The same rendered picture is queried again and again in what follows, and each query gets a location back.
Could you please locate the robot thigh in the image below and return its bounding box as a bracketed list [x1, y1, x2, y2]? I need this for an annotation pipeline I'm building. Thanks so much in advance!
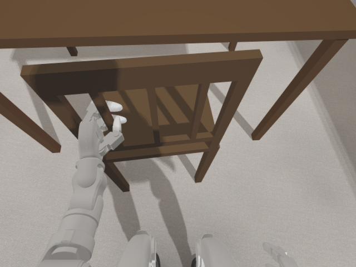
[195, 238, 239, 267]
[117, 234, 156, 267]

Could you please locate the chair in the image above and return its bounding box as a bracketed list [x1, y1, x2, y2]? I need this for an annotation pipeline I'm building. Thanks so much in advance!
[20, 49, 263, 192]

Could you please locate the robot right hand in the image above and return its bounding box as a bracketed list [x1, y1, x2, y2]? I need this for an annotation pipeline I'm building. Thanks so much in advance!
[263, 242, 299, 267]

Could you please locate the robot left thigh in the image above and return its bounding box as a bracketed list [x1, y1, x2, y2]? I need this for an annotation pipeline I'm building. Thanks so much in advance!
[117, 234, 156, 267]

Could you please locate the table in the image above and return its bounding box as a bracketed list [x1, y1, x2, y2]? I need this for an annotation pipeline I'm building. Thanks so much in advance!
[0, 0, 356, 153]

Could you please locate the robot left hand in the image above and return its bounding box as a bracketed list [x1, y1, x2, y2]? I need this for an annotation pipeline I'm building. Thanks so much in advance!
[78, 100, 127, 161]

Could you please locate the robot right thigh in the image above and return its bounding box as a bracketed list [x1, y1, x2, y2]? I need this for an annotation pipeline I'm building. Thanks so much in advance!
[195, 238, 239, 267]

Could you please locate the left robot forearm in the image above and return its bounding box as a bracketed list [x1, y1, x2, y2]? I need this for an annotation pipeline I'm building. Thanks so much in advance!
[36, 157, 107, 267]

